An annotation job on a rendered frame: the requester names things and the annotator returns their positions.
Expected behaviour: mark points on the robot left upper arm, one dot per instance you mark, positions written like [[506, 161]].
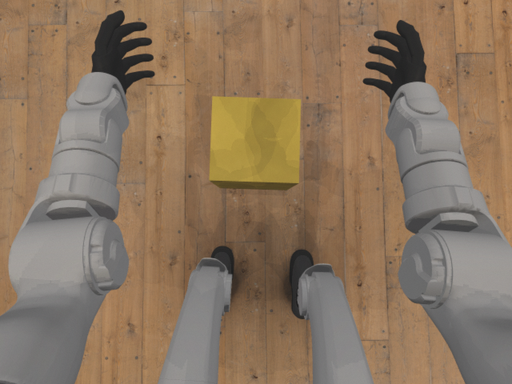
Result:
[[61, 271]]

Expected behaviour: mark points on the left robot hand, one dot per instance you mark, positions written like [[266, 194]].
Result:
[[109, 50]]

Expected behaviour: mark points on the right robot forearm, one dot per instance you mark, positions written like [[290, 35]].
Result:
[[433, 169]]

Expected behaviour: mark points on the right robot hand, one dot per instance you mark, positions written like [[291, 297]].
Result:
[[408, 61]]

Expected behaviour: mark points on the robot left thigh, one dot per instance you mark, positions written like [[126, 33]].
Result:
[[193, 354]]

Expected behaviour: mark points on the robot right upper arm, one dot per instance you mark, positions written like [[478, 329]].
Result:
[[463, 281]]

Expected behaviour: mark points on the carton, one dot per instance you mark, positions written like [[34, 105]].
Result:
[[255, 143]]

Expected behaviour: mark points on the left robot forearm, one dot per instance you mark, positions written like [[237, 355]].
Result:
[[87, 152]]

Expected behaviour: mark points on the right robot foot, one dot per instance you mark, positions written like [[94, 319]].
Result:
[[300, 261]]

